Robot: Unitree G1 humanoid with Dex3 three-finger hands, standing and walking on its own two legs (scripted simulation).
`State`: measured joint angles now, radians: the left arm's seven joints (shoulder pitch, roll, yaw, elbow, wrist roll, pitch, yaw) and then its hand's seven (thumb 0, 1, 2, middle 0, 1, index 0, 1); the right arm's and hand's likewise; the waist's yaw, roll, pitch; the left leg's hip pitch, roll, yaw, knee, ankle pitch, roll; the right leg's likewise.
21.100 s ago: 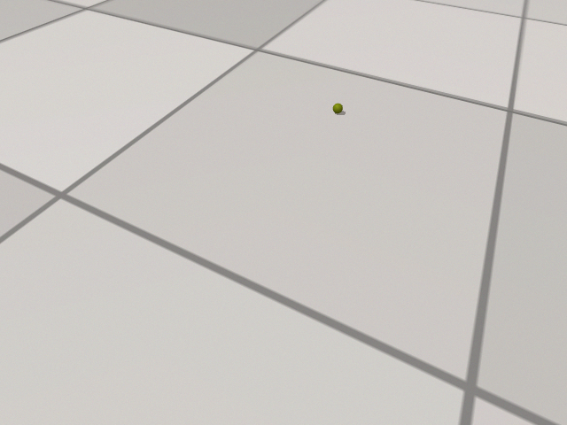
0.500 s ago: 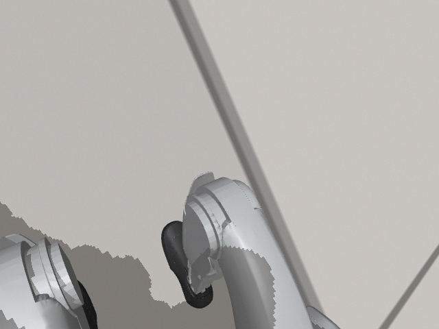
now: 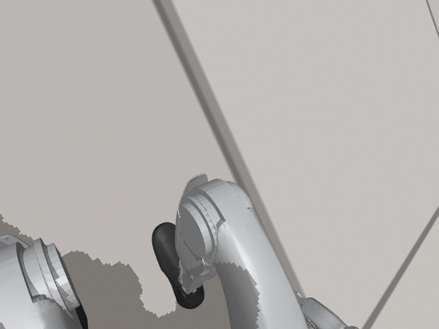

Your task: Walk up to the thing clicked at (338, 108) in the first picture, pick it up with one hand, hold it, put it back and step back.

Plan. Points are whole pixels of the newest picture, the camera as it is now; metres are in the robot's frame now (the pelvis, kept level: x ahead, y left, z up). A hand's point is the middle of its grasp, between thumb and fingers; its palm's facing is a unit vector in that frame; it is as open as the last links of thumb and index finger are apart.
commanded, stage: close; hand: left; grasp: from above
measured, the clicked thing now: out of the picture +0.44 +0.33 -0.27
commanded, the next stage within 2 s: settle in 1.20 s
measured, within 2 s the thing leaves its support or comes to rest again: leaves its support in 1.58 s
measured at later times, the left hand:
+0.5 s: hand out of the picture +0.44 +0.32 -0.26, palm faces -0.44 -0.18 -0.88, open 10.8 cm
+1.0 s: hand out of the picture +0.44 +0.32 -0.26, palm faces -0.42 -0.17 -0.89, open 8.0 cm
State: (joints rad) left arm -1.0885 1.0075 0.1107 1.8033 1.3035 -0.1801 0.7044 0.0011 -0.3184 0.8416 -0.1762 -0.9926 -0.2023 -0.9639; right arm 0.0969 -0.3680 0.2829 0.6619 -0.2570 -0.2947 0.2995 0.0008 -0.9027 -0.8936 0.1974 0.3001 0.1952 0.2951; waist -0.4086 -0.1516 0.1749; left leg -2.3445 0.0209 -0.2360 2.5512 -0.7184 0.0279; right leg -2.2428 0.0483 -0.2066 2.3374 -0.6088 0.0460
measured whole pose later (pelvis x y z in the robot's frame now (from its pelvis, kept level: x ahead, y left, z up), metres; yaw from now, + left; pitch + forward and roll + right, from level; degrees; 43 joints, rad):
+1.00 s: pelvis +0.00 +0.00 +0.00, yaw +0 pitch +27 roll -16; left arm -1.06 1.04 0.13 1.75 1.25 -0.20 0.65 -0.02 0.28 0.52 -0.57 -0.77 -0.69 -0.72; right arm 0.12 -0.37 0.32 0.64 -0.25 -0.29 0.29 0.00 -0.91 -0.89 0.20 0.30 0.19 0.29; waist -0.41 -0.15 0.22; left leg -2.33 0.02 -0.25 2.55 -0.73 0.02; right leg -2.23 0.05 -0.22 2.33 -0.61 0.04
